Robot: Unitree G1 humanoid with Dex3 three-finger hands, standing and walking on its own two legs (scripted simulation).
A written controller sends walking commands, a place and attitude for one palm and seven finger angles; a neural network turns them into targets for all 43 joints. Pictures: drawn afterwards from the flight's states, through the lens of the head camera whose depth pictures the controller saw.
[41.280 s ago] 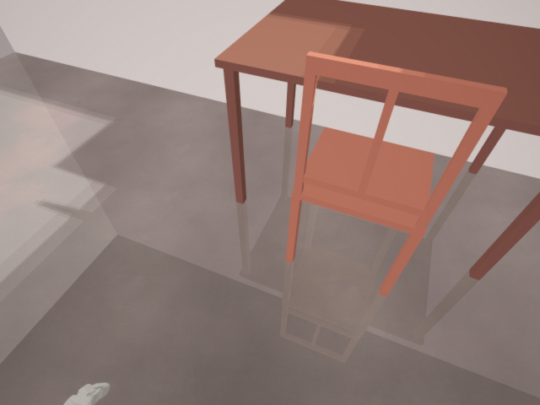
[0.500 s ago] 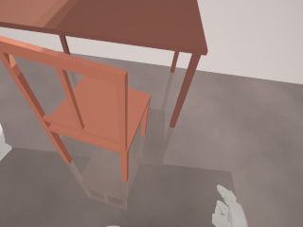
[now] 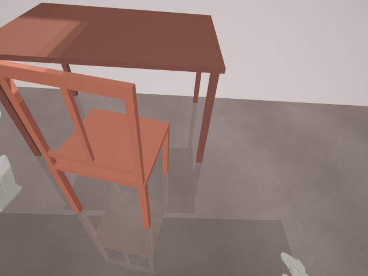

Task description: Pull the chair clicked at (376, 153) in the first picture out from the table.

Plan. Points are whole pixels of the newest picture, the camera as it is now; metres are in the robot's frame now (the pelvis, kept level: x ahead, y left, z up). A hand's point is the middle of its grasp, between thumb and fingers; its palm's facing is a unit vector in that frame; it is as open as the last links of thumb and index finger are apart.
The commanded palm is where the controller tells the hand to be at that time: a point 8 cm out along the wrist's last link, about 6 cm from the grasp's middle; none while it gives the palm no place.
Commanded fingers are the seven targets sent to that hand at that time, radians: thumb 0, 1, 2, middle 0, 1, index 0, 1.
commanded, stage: stop stepping back and stand still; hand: left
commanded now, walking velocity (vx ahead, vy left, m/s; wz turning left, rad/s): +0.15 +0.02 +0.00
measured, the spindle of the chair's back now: (79, 128) +0.59 +0.37 -0.07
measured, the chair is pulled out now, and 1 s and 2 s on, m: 0.21 0.21 0.21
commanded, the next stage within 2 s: let the arm hang, fingers relaxed in 0.76 s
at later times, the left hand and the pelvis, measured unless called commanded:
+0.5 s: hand (30, 173) +0.24 +0.26 +0.17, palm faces +0.41 -0.79 -0.46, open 7.4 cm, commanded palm +0.18 +0.30 +0.19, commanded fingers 0.00 0.90 0.90 -0.20 -0.30 -0.20 -0.30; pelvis +0.03 +0.00 +0.01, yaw -2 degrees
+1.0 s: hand (68, 225) +0.23 +0.26 -0.01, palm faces +0.15 -0.89 -0.43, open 7.4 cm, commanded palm none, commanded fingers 0.00 0.90 0.90 -0.20 -0.30 -0.20 -0.30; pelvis +0.03 +0.01 +0.00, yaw +1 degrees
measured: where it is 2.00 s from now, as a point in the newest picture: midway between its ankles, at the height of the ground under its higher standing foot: outside the picture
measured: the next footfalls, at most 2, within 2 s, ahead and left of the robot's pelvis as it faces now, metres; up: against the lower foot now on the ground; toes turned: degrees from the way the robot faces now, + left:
none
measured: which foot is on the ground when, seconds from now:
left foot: down 0.00-1.00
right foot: down 0.00-1.00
